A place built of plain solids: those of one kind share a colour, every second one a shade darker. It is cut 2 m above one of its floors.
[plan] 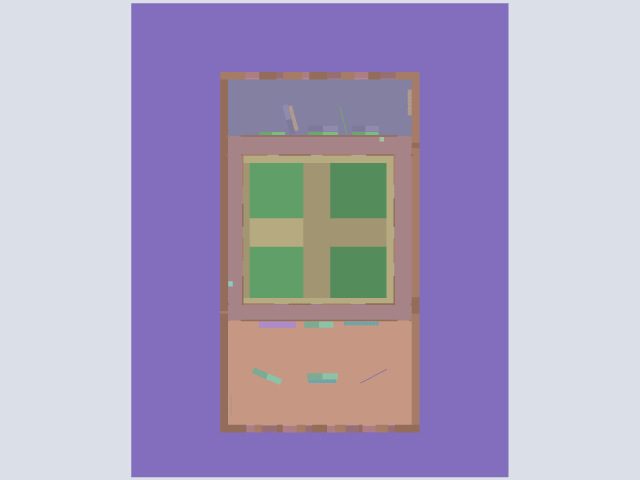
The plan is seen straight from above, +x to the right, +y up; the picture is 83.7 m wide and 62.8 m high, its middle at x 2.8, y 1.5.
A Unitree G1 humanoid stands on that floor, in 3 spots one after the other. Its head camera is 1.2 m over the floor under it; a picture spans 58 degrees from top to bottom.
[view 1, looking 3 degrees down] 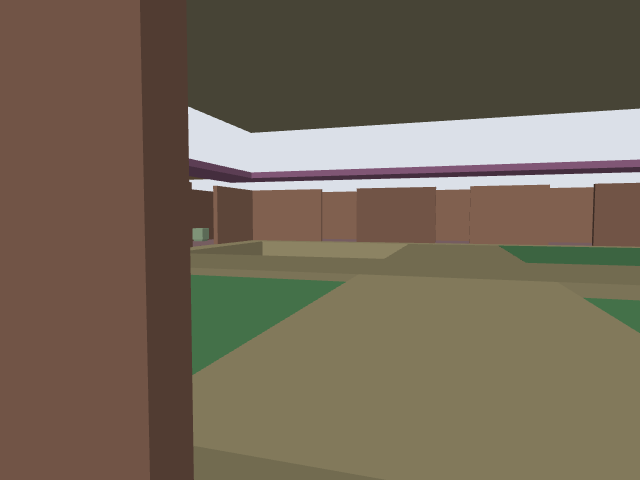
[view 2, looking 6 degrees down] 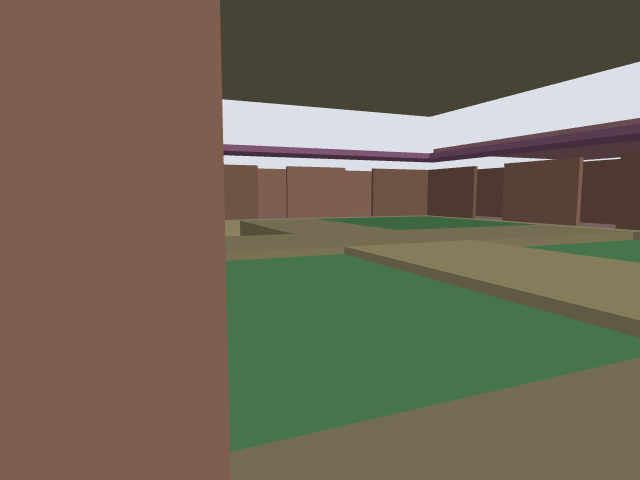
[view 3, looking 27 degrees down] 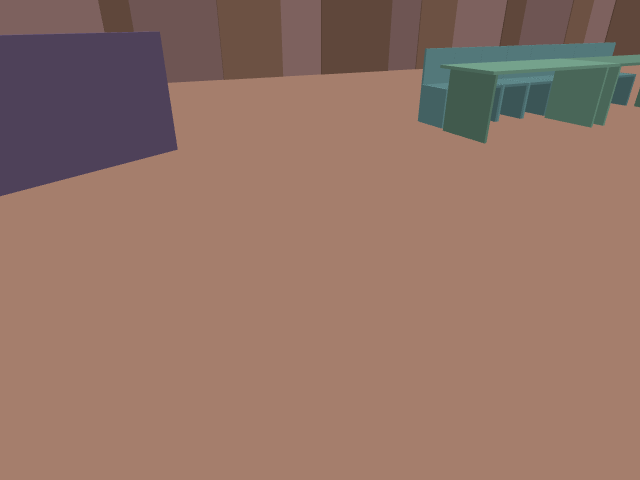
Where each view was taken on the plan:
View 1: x -8.32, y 2.48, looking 17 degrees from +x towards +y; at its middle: wall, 21.70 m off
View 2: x -8.32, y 8.76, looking -23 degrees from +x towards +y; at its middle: floor_gang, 11.48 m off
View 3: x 8.68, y -12.57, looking -116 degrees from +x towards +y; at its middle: floor_refectory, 2.64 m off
